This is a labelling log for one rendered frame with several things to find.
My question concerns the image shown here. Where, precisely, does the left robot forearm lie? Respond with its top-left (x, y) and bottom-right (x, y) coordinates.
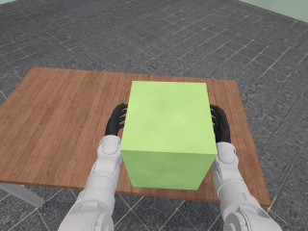
top-left (58, 135), bottom-right (122, 231)

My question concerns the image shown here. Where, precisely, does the right robot forearm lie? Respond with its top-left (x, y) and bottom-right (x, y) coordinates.
top-left (210, 141), bottom-right (272, 221)

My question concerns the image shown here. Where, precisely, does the robot right upper arm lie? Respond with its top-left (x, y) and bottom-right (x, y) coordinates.
top-left (222, 211), bottom-right (282, 231)

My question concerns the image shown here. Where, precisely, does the carton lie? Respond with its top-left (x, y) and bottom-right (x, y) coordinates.
top-left (119, 81), bottom-right (218, 191)

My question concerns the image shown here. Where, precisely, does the right robot hand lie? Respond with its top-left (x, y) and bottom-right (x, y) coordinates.
top-left (209, 104), bottom-right (231, 143)

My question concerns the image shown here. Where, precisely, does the left robot hand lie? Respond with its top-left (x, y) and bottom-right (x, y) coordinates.
top-left (104, 103), bottom-right (128, 136)

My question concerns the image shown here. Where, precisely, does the table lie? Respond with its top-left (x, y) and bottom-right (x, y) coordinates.
top-left (0, 66), bottom-right (272, 208)

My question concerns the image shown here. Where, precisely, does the robot left upper arm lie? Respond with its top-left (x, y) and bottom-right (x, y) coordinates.
top-left (59, 210), bottom-right (115, 231)

